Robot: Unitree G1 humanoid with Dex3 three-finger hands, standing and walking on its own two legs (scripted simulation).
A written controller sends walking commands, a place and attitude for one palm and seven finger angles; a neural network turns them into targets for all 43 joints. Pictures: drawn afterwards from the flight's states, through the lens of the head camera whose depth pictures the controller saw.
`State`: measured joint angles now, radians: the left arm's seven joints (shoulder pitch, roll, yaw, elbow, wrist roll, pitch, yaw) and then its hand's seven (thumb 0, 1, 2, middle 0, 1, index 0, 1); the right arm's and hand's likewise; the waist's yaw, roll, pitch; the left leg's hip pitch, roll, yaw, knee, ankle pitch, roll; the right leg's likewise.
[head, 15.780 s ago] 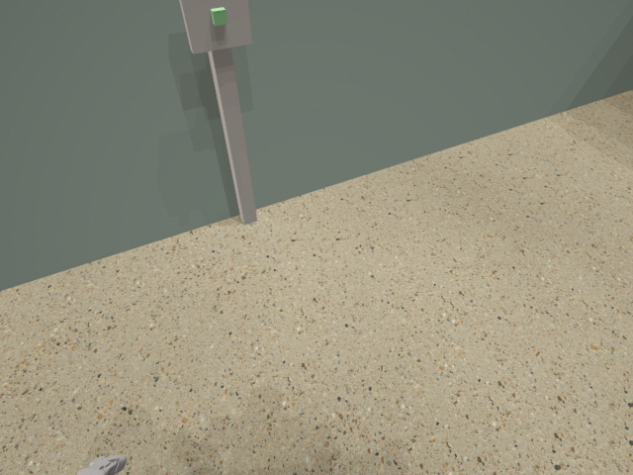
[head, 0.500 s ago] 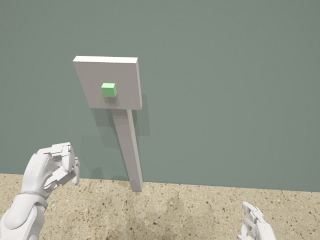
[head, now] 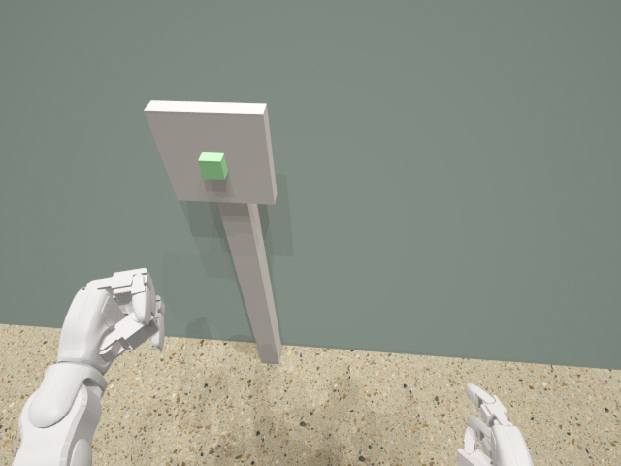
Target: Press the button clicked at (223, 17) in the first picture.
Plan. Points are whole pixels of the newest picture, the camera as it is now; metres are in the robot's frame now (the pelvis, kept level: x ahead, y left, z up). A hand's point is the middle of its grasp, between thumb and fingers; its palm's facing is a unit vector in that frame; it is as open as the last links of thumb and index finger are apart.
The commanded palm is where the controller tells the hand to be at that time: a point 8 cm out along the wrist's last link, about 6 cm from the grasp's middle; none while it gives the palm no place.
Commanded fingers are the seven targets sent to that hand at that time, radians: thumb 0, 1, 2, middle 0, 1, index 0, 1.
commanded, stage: aim a knuckle at the button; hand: left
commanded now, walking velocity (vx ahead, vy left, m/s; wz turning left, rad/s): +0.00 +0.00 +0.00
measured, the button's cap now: (214, 164) +0.53 +0.21 +0.11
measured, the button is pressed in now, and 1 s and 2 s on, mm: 0 0 0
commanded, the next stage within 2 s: press the button with the knuckle in 1.76 s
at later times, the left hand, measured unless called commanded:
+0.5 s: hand (184, 268) +0.33 +0.20 +0.09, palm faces +0.02 -1.00 -0.03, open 3.1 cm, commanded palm +0.31 +0.25 +0.09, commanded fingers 0.00 0.90 0.90 -1.30 -1.50 -1.30 -1.50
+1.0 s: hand (215, 226) +0.42 +0.18 +0.08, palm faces +0.00 -1.00 -0.02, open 3.1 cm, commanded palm +0.39 +0.23 +0.08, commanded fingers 0.00 0.90 0.90 -1.30 -1.50 -1.30 -1.50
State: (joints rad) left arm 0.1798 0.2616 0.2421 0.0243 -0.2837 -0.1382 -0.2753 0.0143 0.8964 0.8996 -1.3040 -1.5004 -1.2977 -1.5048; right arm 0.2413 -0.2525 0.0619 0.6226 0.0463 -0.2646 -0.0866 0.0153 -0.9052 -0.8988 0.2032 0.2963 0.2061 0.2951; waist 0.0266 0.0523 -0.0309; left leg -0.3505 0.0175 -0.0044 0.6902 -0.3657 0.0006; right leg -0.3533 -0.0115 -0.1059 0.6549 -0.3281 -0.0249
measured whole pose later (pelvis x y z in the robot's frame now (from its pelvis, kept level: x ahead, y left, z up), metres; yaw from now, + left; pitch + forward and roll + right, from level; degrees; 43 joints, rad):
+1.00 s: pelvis +0.00 +0.01 -0.01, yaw -2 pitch +8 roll +0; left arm -0.52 0.31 0.28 0.79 -0.17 -0.30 -0.19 0.01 0.90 0.90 -1.30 -1.50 -1.30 -1.50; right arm 0.31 -0.26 0.03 0.66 0.03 -0.08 -0.05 0.01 -0.91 -0.90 0.20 0.30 0.21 0.29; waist -0.06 0.02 -0.05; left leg -0.51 0.02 0.04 0.74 -0.38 0.01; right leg -0.53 -0.01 -0.06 0.72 -0.33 -0.02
